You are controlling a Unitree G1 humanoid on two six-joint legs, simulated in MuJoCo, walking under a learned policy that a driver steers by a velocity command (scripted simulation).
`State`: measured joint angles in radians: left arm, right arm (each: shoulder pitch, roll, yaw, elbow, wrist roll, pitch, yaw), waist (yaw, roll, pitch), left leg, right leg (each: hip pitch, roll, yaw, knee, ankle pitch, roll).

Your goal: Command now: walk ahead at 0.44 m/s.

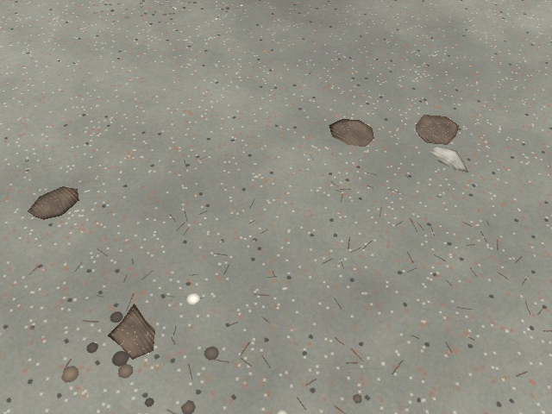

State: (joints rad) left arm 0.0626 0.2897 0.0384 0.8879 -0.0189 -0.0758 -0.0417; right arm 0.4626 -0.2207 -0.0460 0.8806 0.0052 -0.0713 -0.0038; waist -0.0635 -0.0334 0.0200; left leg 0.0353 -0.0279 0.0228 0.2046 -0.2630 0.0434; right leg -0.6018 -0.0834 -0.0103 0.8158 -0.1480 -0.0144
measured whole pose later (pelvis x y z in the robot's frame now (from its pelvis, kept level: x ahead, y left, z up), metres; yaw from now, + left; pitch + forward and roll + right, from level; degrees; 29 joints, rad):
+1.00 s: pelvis +0.52 -0.01 +0.00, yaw -2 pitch +1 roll +1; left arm 0.17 0.28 0.04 0.91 0.00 -0.01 0.03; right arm 0.16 -0.23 -0.03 0.91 -0.03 -0.08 0.02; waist -0.01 -0.04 0.06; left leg -0.27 -0.04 0.07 0.37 -0.11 0.06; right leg -0.48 -0.07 0.05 0.81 -0.31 0.05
